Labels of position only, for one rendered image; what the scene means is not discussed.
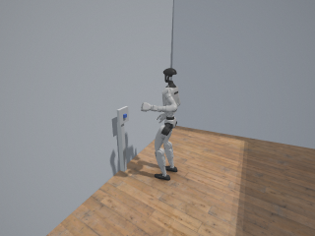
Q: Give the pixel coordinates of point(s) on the robot right thigh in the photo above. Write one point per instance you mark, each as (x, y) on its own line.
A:
(167, 144)

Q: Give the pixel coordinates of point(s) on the robot right hand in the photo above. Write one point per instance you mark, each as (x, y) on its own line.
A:
(162, 116)

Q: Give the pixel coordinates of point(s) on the robot left hand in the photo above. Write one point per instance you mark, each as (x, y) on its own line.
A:
(145, 107)

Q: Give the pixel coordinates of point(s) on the robot left forearm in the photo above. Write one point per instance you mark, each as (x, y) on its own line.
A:
(166, 108)

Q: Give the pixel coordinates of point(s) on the panel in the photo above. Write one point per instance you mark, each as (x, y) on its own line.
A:
(121, 136)

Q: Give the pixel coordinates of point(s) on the robot left shin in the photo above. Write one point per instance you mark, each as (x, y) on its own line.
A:
(161, 162)

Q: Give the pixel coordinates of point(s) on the right robot upper arm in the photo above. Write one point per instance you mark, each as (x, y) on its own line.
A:
(178, 99)

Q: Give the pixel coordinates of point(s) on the left robot upper arm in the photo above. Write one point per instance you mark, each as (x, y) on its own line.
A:
(167, 94)

